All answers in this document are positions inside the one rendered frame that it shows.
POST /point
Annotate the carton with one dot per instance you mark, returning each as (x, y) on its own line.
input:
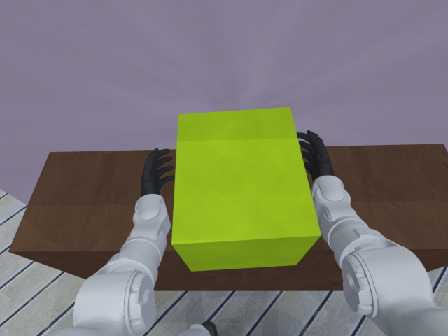
(241, 196)

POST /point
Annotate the robot left shin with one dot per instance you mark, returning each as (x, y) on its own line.
(199, 327)

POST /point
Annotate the pedestal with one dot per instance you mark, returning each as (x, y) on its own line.
(81, 213)

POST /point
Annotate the robot left upper arm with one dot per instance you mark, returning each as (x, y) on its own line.
(113, 304)

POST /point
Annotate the robot right upper arm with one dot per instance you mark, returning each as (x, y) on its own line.
(389, 286)

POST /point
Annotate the robot left foot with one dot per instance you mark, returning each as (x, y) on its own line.
(210, 327)

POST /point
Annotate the left robot hand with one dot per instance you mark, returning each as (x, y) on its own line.
(150, 183)

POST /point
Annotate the right robot hand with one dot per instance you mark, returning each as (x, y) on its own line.
(319, 161)

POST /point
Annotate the right robot forearm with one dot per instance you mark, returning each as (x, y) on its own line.
(340, 226)

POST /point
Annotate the left robot forearm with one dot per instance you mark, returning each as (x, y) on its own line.
(146, 244)

